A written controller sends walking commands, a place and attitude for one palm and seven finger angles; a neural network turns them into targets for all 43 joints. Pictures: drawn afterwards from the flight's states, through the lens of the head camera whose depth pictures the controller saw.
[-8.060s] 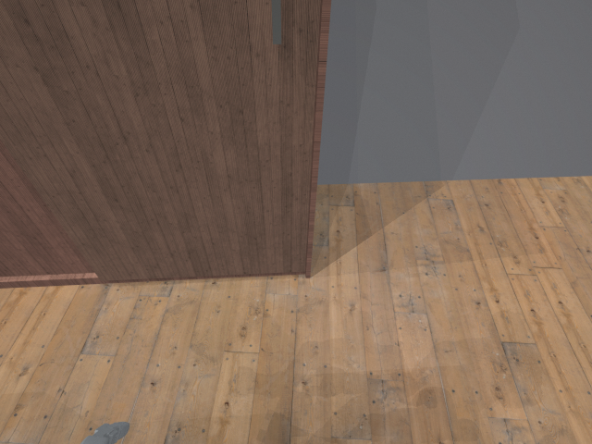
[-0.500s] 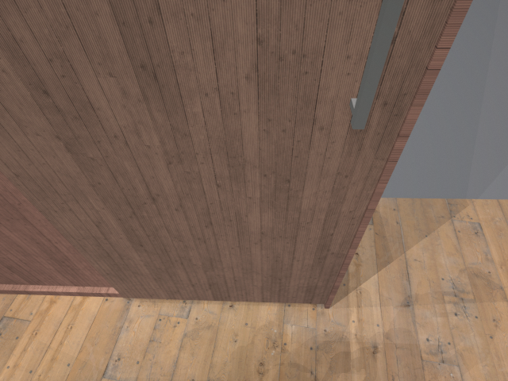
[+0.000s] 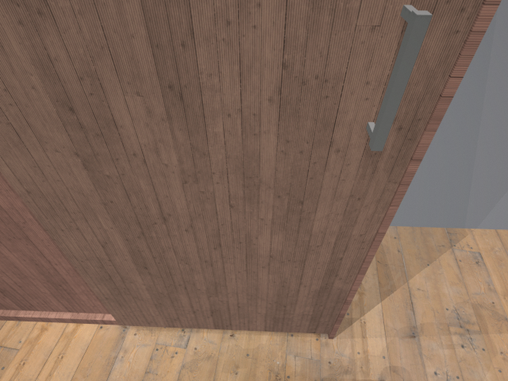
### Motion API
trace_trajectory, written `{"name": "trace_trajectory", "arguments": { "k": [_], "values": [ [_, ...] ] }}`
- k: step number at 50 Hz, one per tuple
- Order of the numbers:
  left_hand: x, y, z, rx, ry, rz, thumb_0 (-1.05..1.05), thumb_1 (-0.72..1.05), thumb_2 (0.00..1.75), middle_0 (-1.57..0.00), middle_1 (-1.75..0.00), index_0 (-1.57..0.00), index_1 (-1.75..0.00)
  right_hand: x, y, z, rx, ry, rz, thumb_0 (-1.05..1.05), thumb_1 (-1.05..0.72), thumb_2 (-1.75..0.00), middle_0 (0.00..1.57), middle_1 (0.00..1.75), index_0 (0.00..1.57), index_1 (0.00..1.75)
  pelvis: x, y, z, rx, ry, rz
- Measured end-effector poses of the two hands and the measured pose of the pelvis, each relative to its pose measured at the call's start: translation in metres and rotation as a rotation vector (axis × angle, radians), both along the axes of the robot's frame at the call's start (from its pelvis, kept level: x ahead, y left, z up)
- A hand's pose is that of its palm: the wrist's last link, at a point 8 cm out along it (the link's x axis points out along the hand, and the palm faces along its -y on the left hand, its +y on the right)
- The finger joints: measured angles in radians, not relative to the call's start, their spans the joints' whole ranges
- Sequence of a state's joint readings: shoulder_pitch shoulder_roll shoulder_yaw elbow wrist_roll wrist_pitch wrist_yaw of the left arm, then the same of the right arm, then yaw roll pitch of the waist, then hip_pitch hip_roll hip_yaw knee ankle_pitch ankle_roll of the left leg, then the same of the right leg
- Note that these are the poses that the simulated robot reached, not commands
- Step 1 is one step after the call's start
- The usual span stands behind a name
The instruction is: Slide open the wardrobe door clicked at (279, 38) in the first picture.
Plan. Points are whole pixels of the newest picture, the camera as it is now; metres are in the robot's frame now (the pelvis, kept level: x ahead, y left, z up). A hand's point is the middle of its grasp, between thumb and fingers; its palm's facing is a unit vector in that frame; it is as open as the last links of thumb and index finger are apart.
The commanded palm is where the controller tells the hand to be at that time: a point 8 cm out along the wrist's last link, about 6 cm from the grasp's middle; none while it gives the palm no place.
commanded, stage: come to a stop and stand still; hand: right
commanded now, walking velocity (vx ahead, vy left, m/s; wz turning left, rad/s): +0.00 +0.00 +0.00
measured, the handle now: (391, 84) +0.45 -0.16 +0.28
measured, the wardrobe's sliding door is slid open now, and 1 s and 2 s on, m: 0.00 0.00 0.00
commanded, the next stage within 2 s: look again from close up in 0.04 s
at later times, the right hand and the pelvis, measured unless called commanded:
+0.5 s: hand out of the picture -0.08 -0.19 -0.17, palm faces +0.02 +0.98 -0.17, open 7.4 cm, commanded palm none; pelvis -0.05 -0.03 +0.01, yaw +0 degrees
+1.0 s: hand out of the picture -0.11 -0.20 -0.17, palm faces +0.02 +0.99 -0.17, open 7.4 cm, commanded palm none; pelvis -0.07 -0.04 +0.00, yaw +1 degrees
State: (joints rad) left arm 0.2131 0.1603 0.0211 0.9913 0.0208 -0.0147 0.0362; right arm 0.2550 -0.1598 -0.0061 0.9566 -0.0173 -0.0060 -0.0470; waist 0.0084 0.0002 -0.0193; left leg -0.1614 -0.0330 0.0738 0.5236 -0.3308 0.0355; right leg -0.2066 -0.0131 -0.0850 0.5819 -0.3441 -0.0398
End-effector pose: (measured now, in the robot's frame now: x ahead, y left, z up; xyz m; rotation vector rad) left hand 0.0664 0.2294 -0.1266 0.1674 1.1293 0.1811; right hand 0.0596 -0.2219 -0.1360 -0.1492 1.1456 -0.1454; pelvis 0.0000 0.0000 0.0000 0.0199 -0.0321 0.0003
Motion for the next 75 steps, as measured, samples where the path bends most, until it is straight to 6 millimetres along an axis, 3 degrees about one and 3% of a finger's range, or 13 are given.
{"name": "trace_trajectory", "arguments": {
  "k": [4, 8, 19, 27, 34, 44, 57, 65, 75],
  "values": [
    [0.005, -0.006, 0.002, -0.013, -0.02, -0.018, 0.0, 0.92, 0.9, -0.19, -0.29, -0.2, -0.3, -0.025, -0.009, 0.003, -0.018, 0.045, -0.01, -0.01, -0.92, -0.9, 0.2, 0.3, 0.2, 0.3, -0.006, -0.003, 0.003, -0.005, -0.008, 0.004],
    [-0.007, -0.012, 0.0, -0.027, 0.002, -0.025, 0.0, 0.92, 0.9, -0.2, -0.29, -0.2, -0.3, -0.056, -0.016, 0.003, -0.027, 0.102, -0.024, 0.0, -0.91, -0.9, 0.2, 0.3, 0.2, 0.3, -0.014, -0.007, 0.005, -0.008, -0.018, 0.005],
    [-0.087, -0.016, -0.004, -0.018, 0.159, 0.015, 0.0, 0.92, 0.9, -0.2, -0.29, -0.2, -0.3, -0.127, -0.019, 0.0, 0.003, 0.238, -0.033, 0.0, -0.91, -0.9, 0.2, 0.3, 0.19, 0.3, -0.04, -0.019, 0.008, -0.007, -0.03, 0.008],
    [-0.145, -0.032, -0.006, -0.033, 0.27, 0.053, 0.0, 0.92, 0.9, -0.2, -0.29, -0.2, -0.3, -0.148, -0.019, -0.004, 0.031, 0.27, -0.027, 0.0, -0.91, -0.9, 0.2, 0.3, 0.19, 0.3, -0.055, -0.029, 0.008, -0.005, -0.024, 0.005],
    [-0.171, -0.05, -0.01, -0.06, 0.306, 0.076, 0.0, 0.91, 0.9, -0.2, -0.29, -0.2, -0.3, -0.154, -0.023, -0.005, 0.035, 0.265, -0.023, 0.0, -0.91, -0.9, 0.2, 0.3, 0.19, 0.3, -0.064, -0.037, 0.007, -0.007, -0.019, 0.004],
    [-0.167, -0.062, -0.015, -0.085, 0.278, 0.079, 0.0, 0.91, 0.9, -0.2, -0.29, -0.2, -0.3, -0.165, -0.028, -0.004, 0.029, 0.275, -0.033, 0.0, -0.91, -0.9, 0.2, 0.3, 0.19, 0.3, -0.071, -0.043, 0.005, -0.008, -0.007, 0.01],
    [-0.145, -0.056, -0.012, -0.061, 0.241, 0.067, 0.0, 0.91, 0.9, -0.2, -0.29, -0.2, -0.3, -0.173, -0.027, -0.005, 0.04, 0.31, -0.042, 0.0, -0.91, -0.9, 0.2, 0.3, 0.19, 0.3, -0.067, -0.045, 0.005, -0.009, 0.005, 0.014],
    [-0.132, -0.048, -0.008, -0.04, 0.233, 0.061, 0.0, 0.91, 0.9, -0.2, -0.29, -0.2, -0.3, -0.157, -0.031, -0.004, 0.035, 0.302, -0.027, 0.0, -0.91, -0.9, 0.2, 0.3, 0.19, 0.3, -0.06, -0.044, 0.006, -0.009, 0.012, 0.014],
    [-0.114, -0.04, -0.005, -0.027, 0.23, 0.051, 0.0, 0.91, 0.9, -0.2, -0.29, -0.2, -0.3, -0.118, -0.04, -0.001, 0.006, 0.252, -0.001, 0.0, -0.91, -0.9, 0.2, 0.3, 0.19, 0.3, -0.047, -0.041, 0.009, -0.011, 0.011, 0.012]
  ]
}}
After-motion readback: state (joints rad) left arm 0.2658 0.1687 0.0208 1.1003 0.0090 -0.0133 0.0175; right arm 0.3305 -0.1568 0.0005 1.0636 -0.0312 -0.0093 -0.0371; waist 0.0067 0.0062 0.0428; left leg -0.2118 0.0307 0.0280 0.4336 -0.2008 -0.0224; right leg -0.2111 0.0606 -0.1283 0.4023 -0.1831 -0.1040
